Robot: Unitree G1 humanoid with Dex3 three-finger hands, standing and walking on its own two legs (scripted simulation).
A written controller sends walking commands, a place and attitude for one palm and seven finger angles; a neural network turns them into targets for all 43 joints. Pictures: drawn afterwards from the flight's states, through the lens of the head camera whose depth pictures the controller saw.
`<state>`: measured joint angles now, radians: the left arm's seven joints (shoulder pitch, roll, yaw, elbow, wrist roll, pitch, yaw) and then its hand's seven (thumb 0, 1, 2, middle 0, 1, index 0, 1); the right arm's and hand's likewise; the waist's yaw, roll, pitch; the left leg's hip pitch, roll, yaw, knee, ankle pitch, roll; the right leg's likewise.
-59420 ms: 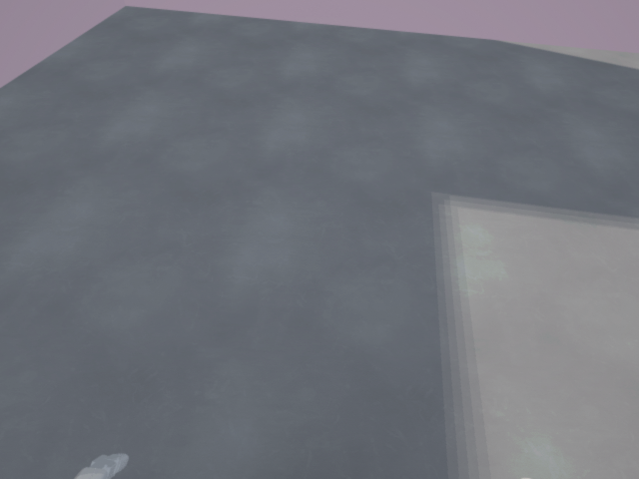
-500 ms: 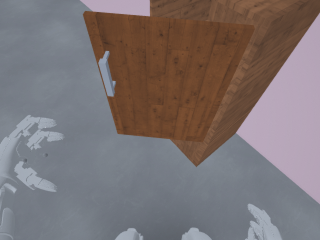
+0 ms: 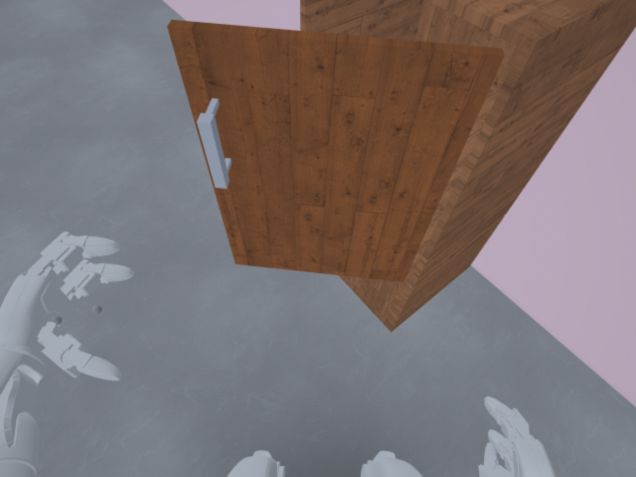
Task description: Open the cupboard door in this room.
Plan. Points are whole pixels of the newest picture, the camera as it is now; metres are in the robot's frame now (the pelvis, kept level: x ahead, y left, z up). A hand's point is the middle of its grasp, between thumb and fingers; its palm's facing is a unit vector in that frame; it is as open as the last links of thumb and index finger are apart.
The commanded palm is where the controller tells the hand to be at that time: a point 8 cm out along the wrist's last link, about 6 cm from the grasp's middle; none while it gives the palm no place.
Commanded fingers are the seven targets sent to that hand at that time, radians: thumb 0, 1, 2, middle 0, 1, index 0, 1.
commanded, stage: move the hooked fingers beside the handle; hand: left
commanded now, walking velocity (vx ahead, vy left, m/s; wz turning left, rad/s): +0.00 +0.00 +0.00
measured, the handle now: (218, 145) +0.58 +0.19 +0.04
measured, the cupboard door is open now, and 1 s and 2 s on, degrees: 45 45 45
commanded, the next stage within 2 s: none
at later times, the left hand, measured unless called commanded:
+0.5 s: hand (124, 245) +0.38 +0.27 +0.05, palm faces -0.04 -1.00 -0.02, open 14.0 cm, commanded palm +0.36 +0.31 +0.05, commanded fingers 0.00 -0.50 0.30 -0.30 -1.20 -0.30 -1.20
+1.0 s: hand (143, 204) +0.44 +0.27 +0.05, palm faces -0.06 -1.00 +0.00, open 14.0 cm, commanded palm +0.43 +0.31 +0.05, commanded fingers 0.00 -0.50 0.30 -0.30 -1.20 -0.30 -1.20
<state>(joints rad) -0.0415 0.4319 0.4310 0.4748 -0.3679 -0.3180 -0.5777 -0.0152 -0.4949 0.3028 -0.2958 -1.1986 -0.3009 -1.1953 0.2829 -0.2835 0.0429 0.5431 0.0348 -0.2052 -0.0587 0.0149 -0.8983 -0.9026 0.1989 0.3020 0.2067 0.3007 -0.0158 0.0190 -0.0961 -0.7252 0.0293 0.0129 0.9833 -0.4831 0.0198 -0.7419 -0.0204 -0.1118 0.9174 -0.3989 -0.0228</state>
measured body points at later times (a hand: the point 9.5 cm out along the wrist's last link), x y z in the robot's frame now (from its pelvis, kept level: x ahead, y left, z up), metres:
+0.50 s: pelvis +0.00 +0.01 +0.00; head +0.10 +0.02 +0.44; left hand +0.37 +0.33 +0.05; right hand +0.10 -0.26 -0.10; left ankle +0.00 +0.10 -0.68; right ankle +0.03 -0.11 -0.68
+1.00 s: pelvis +0.00 +0.01 -0.01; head +0.12 +0.04 +0.42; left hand +0.44 +0.32 +0.05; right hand +0.05 -0.26 -0.11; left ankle +0.00 +0.10 -0.68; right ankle +0.03 -0.11 -0.68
